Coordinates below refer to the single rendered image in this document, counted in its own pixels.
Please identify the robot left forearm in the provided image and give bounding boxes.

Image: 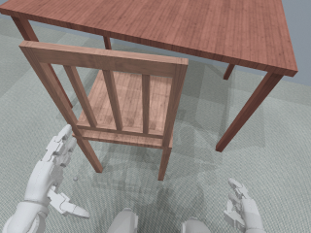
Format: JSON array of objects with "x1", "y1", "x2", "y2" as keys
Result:
[{"x1": 1, "y1": 200, "x2": 50, "y2": 233}]

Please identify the left robot hand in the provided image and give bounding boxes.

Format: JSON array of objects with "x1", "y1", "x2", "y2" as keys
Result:
[{"x1": 24, "y1": 124, "x2": 90, "y2": 219}]

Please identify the robot left shin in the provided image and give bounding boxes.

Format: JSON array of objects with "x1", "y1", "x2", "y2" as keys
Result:
[{"x1": 122, "y1": 208, "x2": 132, "y2": 212}]

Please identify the chair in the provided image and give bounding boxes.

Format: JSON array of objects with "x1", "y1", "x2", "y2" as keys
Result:
[{"x1": 19, "y1": 40, "x2": 189, "y2": 182}]

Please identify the right robot hand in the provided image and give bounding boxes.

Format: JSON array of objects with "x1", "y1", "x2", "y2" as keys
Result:
[{"x1": 224, "y1": 178, "x2": 264, "y2": 233}]

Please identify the table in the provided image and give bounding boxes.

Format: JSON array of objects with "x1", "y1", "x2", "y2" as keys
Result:
[{"x1": 0, "y1": 0, "x2": 298, "y2": 152}]

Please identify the right robot thigh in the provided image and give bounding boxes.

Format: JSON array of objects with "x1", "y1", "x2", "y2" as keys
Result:
[{"x1": 181, "y1": 219, "x2": 211, "y2": 233}]

